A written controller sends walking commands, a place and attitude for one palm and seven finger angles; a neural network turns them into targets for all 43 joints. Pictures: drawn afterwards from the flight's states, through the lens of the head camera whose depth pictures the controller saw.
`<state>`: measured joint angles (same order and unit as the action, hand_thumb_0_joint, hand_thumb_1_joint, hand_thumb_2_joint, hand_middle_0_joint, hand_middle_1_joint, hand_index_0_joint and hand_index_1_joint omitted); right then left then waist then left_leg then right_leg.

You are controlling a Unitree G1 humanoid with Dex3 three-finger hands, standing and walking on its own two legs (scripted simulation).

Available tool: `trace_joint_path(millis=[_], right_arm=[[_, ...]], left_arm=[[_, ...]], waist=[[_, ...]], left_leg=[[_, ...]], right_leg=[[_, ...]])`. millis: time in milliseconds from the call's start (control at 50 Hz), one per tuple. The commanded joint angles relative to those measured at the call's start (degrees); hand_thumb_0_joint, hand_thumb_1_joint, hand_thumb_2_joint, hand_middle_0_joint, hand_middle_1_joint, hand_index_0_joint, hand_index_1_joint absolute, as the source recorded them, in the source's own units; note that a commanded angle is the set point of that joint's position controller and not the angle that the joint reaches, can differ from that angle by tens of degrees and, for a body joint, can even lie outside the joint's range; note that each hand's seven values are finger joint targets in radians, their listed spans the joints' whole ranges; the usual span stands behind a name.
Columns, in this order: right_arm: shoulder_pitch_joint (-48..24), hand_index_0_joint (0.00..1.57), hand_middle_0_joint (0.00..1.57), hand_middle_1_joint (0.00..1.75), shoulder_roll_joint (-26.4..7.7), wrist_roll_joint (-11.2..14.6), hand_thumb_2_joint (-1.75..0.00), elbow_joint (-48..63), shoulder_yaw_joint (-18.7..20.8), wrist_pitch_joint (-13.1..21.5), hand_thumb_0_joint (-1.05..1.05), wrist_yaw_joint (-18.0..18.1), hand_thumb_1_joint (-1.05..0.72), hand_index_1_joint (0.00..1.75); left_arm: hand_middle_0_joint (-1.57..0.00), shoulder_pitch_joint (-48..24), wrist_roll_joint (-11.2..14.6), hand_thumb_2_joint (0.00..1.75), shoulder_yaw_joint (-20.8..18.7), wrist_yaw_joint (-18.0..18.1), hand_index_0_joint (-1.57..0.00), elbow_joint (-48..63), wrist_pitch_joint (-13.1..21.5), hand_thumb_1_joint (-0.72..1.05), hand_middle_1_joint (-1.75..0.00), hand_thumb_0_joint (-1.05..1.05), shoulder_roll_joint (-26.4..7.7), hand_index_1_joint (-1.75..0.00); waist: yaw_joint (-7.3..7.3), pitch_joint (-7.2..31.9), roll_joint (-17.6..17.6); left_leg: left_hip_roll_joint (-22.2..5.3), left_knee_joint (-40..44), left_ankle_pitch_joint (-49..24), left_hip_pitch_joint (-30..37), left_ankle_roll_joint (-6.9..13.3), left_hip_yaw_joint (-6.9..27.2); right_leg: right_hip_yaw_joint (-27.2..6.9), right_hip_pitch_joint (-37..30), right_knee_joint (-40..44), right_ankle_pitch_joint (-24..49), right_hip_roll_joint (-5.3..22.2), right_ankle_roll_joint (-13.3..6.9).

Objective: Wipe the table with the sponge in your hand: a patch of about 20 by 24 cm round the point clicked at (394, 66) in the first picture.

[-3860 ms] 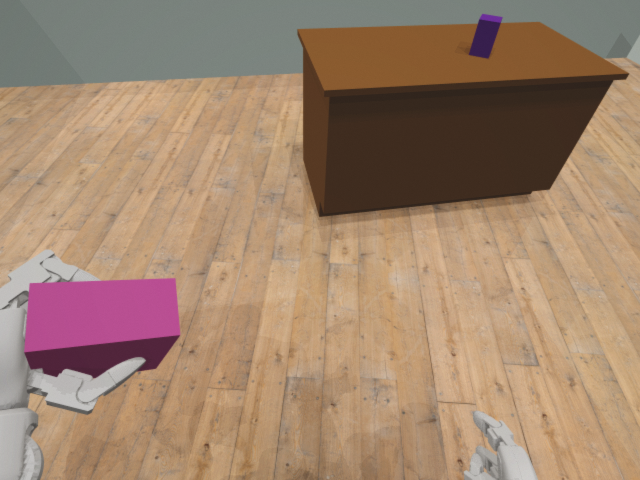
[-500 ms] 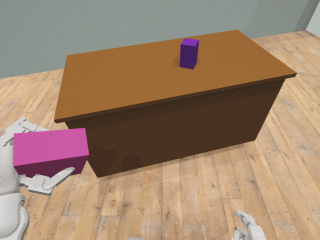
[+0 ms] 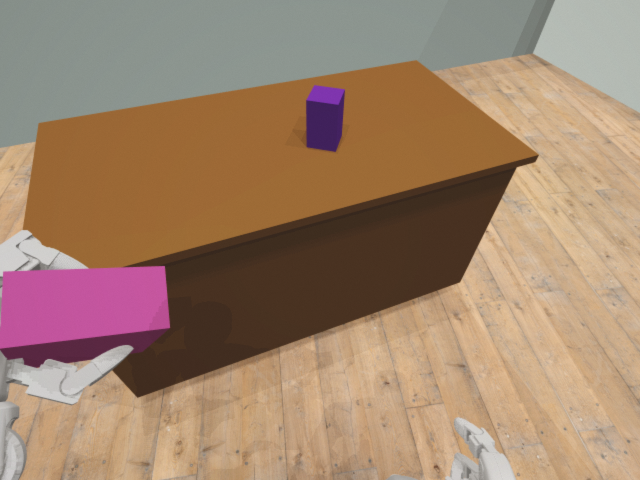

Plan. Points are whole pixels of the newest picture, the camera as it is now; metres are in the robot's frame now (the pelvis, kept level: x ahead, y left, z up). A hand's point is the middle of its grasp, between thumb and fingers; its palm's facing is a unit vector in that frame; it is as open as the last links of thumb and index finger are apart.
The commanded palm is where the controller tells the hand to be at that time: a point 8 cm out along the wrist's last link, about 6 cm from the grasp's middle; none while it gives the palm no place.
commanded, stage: take the last steps up to it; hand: left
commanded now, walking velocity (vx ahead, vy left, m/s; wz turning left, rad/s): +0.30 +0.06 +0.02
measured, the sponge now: (108, 318) +0.23 +0.21 +0.16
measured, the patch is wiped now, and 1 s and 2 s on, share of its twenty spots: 0.00 0.00 0.00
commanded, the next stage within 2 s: come to a stop and stand still in 1.00 s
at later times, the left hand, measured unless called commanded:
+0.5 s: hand (139, 243) +0.30 +0.20 +0.18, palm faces +0.40 -0.80 -0.45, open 9.7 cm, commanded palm +0.25 +0.25 +0.18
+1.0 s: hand (159, 185) +0.40 +0.22 +0.17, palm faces +0.45 -0.75 -0.49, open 9.7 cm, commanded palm +0.34 +0.26 +0.18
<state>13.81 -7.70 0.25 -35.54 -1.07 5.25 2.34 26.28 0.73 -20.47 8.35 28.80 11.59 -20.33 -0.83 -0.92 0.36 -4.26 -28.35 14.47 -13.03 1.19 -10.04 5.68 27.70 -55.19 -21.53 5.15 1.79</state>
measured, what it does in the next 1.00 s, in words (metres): walks ahead: right foot, then left foot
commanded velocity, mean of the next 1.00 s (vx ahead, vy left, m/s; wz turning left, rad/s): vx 0.24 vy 0.09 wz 0.01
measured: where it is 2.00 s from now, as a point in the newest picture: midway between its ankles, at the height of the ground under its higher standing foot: outside the picture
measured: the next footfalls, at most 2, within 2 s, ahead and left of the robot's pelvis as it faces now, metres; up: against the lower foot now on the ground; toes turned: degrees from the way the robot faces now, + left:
right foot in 0.14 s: +0.13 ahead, -0.13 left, +0.00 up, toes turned -9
left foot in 0.58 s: +0.20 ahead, +0.11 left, +0.00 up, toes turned +10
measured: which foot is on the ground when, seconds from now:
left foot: down 0.00-0.14, up 0.16-0.56, down 0.58-0.94, up 0.96-1.00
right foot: up 0.00-0.12, down 0.14-0.58, up 0.60-0.90, down 0.92-1.00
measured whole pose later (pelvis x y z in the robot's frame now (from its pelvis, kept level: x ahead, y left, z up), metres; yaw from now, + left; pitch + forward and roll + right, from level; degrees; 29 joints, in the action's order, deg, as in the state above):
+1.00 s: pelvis +0.20 -0.03 -0.01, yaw +2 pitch -1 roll +1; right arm 11.3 -10.6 -0.1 -38.7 -0.6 5.2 2.6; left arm 25.6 1.0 -20.9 8.1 25.4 12.5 -21.0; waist 1.1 -2.9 3.8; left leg -2.2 -52.2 26.2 -20.2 -0.2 -3.7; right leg 9.2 18.3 -35.2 -16.1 2.4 -3.5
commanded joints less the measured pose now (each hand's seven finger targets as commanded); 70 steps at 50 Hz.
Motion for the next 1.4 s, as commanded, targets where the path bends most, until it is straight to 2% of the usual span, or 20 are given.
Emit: trace_joint_path(millis=[0, 80, 100, 140, 280, 500, 540, 560, 580, 620, 720, 860, 880, 920, 940, 1040, 1160, 1220, 1280, 1380], right_arm=[[-5.5, 0.2, 0.2, 0.3, -10.1, -0.2, -0.9, 8.1, 3.6, 4.0, 0.0, 1.5, -0.9, 0.3], [-6.1, 0.2, 0.2, 0.3, -9.6, -0.2, -0.9, 7.3, 3.3, 3.1, 0.0, 2.1, -0.9, 0.3], [-5.9, 0.2, 0.2, 0.3, -9.1, -0.1, -0.9, 7.0, 3.5, 2.7, 0.0, 2.1, -0.9, 0.3], [-9.4, 0.2, 0.2, 0.3, -8.3, 0.0, -0.9, 8.9, 3.0, 2.7, 0.0, 1.9, -0.9, 0.3], [-7.9, 0.2, 0.2, 0.3, -9.1, -0.3, -0.9, 6.9, 3.1, 0.7, 0.0, 1.0, -0.9, 0.3], [-4.8, 0.2, 0.2, 0.3, -9.3, -0.2, -0.9, 10.5, 4.7, 0.9, 0.0, 2.1, -0.9, 0.3], [-4.1, 0.2, 0.2, 0.3, -10.8, 0.2, -0.9, 10.5, 5.3, 1.0, 0.0, 2.6, -0.9, 0.3], [-4.4, 0.2, 0.2, 0.3, -12.0, 0.5, -0.9, 11.0, 5.4, 1.0, 0.0, 2.4, -0.9, 0.3], [-4.7, 0.2, 0.2, 0.3, -11.0, 0.7, -0.9, 11.6, 4.9, 1.5, 0.0, 1.9, -0.9, 0.3], [-6.4, 0.2, 0.2, 0.3, -9.7, -0.1, -0.9, 9.7, 3.8, 2.5, 0.0, 2.1, -0.9, 0.3], [-5.5, 0.2, 0.2, 0.3, -10.5, 0.2, -0.9, 8.4, 4.3, 4.4, 0.0, 1.0, -0.9, 0.3], [-5.8, 0.2, 0.2, 0.3, -9.8, -0.1, -0.9, 7.3, 3.4, 4.1, 0.0, 1.6, -0.9, 0.3], [-6.0, 0.2, 0.2, 0.3, -9.7, 0.1, -0.9, 7.1, 3.5, 3.7, 0.0, 1.7, -0.9, 0.3], [-6.4, 0.2, 0.2, 0.3, -7.7, 0.0, -0.9, 7.9, 3.0, 2.8, 0.0, 1.5, -0.9, 0.3], [-7.1, 0.2, 0.2, 0.3, -9.0, -0.2, -0.9, 7.3, 3.4, 3.3, 0.0, 1.3, -0.9, 0.3], [-8.8, 0.2, 0.2, 0.3, -8.3, -0.4, -0.9, 6.5, 2.4, 1.1, 0.0, 0.9, -0.9, 0.3], [-8.5, 0.2, 0.2, 0.3, -8.4, -1.0, -0.9, 10.0, 3.4, 1.9, 0.0, 1.6, -0.9, 0.3], [-6.7, 0.2, 0.2, 0.3, -9.0, -0.8, -0.9, 10.2, 4.0, 1.0, 0.0, 2.1, -0.9, 0.3], [-6.6, 0.2, 0.2, 0.3, -11.2, 0.1, -0.9, 11.0, 4.7, 0.7, 0.0, 2.5, -0.9, 0.3], [-6.0, 0.2, 0.2, 0.3, -10.6, -1.0, -0.9, 8.7, 3.4, 2.6, 0.0, 1.6, -0.9, 0.3]], left_arm=[[-1.2, -2.5, 0.3, 1.3, -6.0, 1.2, -1.2, 12.9, 4.2, 0.1, -1.6, 0.0, -9.2, -1.6], [-1.2, -4.1, 0.0, 1.3, -7.1, 1.6, -1.2, 8.1, 3.5, 0.1, -1.6, 0.0, -9.8, -1.6], [-1.2, -5.1, -0.3, 1.3, -6.8, 1.6, -1.2, 6.8, 3.2, 0.1, -1.6, 0.0, -9.8, -1.6], [-1.2, -7.7, 0.3, 1.3, -8.0, 1.9, -1.2, 6.2, 2.6, 0.1, -1.6, 0.0, -12.5, -1.6], [-1.2, -4.2, 0.3, 1.3, -7.7, 1.1, -1.2, 9.8, 5.3, 0.1, -1.6, 0.0, -11.0, -1.6], [-1.2, -3.3, 1.2, 1.3, -7.5, 3.2, -1.2, 12.1, 4.0, 0.1, -1.6, 0.0, -10.4, -1.6], [-1.2, -6.2, 1.1, 1.3, -5.8, 2.9, -1.2, 12.1, 4.5, 0.1, -1.6, 0.0, -9.6, -1.6], [-1.2, -7.1, 1.2, 1.3, -5.2, 2.9, -1.2, 12.6, 4.9, 0.1, -1.6, 0.0, -8.8, -1.6], [-1.2, -8.6, 0.7, 1.3, -4.8, 2.8, -1.2, 12.4, 5.4, 0.1, -1.6, 0.0, -9.5, -1.6], [-1.2, -10.5, 0.4, 1.3, -6.5, 2.1, -1.2, 10.8, 5.5, 0.1, -1.6, 0.0, -13.0, -1.6], [-1.2, -3.5, 0.7, 1.3, -6.5, 1.4, -1.2, 17.1, 4.9, 0.1, -1.6, 0.0, -11.0, -1.6], [-1.2, -1.4, 1.1, 1.3, -8.2, 1.7, -1.2, 8.9, 4.0, 0.1, -1.6, 0.0, -10.2, -1.6], [-1.2, -2.6, 0.9, 1.3, -7.8, 1.6, -1.2, 6.9, 3.8, 0.1, -1.6, 0.0, -9.9, -1.6], [-1.2, -3.2, 0.5, 1.3, -8.1, 1.8, -1.2, 3.9, 3.2, 0.1, -1.6, 0.0, -11.7, -1.6], [-1.2, -6.5, 1.2, 1.3, -8.4, 1.6, -1.2, 4.6, 3.3, 0.1, -1.6, 0.0, -11.7, -1.6], [-1.2, -4.1, 0.2, 1.3, -7.1, 1.4, -1.2, 7.4, 5.8, 0.1, -1.6, 0.0, -10.6, -1.6], [-1.2, 2.6, 1.0, 1.3, -9.5, 3.1, -1.2, 15.4, 5.9, 0.1, -1.6, 0.0, -12.2, -1.6], [-1.2, 4.6, 1.6, 1.3, -10.0, 3.6, -1.2, 15.1, 4.8, 0.1, -1.6, 0.0, -11.7, -1.6], [-1.2, 3.6, 2.1, 1.3, -8.9, 2.6, -1.2, 13.3, 4.7, 0.1, -1.6, 0.0, -11.3, -1.6], [-1.2, -4.0, 1.2, 1.3, -4.3, 1.5, -1.2, 11.0, 4.2, 0.1, -1.6, 0.0, -8.6, -1.6]], waist=[[0.85, 3.8, 12.1], [1.49, 5.4, 7.0], [1.63, 6.1, 0.0], [2.66, 4.6, -19.3], [0.7, 4.8, -6.2], [1.27, 6.0, -5.8], [-0.05, 5.8, 4.0], [0.13, 6.9, 15.3], [0.41, 6.0, 16.2], [0.54, 3.0, 13.8], [1.6, 5.3, 12.2], [1.19, 8.1, 7.4], [1.28, 8.4, 3.2], [1.08, 8.5, -18.1], [1.18, 7.5, -15.9], [0.44, 6.8, -5.9], [2.47, 10.8, -5.8], [0.57, 12.2, -3.2], [1.86, 10.2, 7.0], [1.01, 5.9, 13.6]], left_leg=[[-12.5, 13.8, -3.2, -0.7, 7.4, 9.8], [-9.8, 2.2, 5.1, -4.3, 4.2, 6.5], [-6.4, -8.2, 7.2, -7.2, 2.8, 3.3], [2.5, -37.2, 18.9, -26.5, -0.9, 5.6], [-1.9, -31.4, 4.0, -21.2, -2.7, 8.3], [2.0, 0.7, -2.5, -1.5, -1.0, -0.2], [-2.1, 6.1, -1.8, 9.0, 2.0, 6.7], [-12.3, 8.5, -8.3, 15.3, 6.9, 21.7], [-17.8, 11.4, -15.1, 15.3, 11.2, 31.4], [-18.7, 13.4, -7.1, 8.1, 13.1, 31.7], [-10.6, 11.6, -14.2, 4.3, 9.1, 12.9], [-9.0, 2.0, -10.3, 1.7, 4.6, 8.6], [-7.1, -4.1, -6.2, -1.6, 3.4, 6.7], [4.2, -28.5, 16.4, -20.6, -0.8, 3.7], [2.8, -36.7, 16.8, -22.3, -1.6, 9.5], [0.7, -34.0, 7.2, -19.4, -2.5, 9.4], [3.3, -8.3, 2.9, -8.4, -2.1, 4.3], [3.4, 3.8, -11.8, 1.4, -2.8, 4.9], [-10.5, 5.4, -40.3, 8.6, 2.2, 17.2], [-12.1, 7.6, -37.2, 5.6, 4.2, 16.4]], right_leg=[[3.6, -6.3, 12.3, 1.6, -1.4, 0.6], [5.4, -18.7, 26.4, 4.9, -2.9, -0.1], [-0.4, -21.9, 30.8, 4.4, 0.5, -1.9], [-36.4, -26.9, 41.9, 4.6, 21.3, -12.8], [-9.4, -21.0, 38.7, 20.4, 13.8, -10.3], [-6.4, -20.1, 32.1, 11.2, 10.4, -7.9], [-3.2, -11.2, 18.8, 8.2, 5.6, -4.8], [1.5, -1.4, 6.4, -2.9, -0.8, -2.0], [-0.3, 4.6, -4.6, -15.0, -3.5, -1.7], [-5.0, 7.1, -11.5, -11.7, 0.1, -1.6], [-0.2, 0.4, 0.4, 0.2, -0.1, -0.3], [4.9, -16.2, 27.1, 5.6, -4.3, -0.3], [1.7, -20.4, 31.0, 9.3, -2.4, -1.4], [-31.1, -29.8, 37.2, 23.0, 17.4, -11.2], [-33.3, -26.8, 38.8, 22.6, 20.8, -12.7], [-11.1, -23.0, 34.2, 40.2, 13.1, -9.9], [-7.5, -27.4, 30.7, 46.0, 10.3, -9.0], [-4.8, -25.7, 25.9, 39.0, 6.4, -5.1], [-3.2, -13.7, 21.3, 5.1, -2.2, -1.0], [-4.0, -11.6, 21.6, -2.3, -4.4, -1.3]])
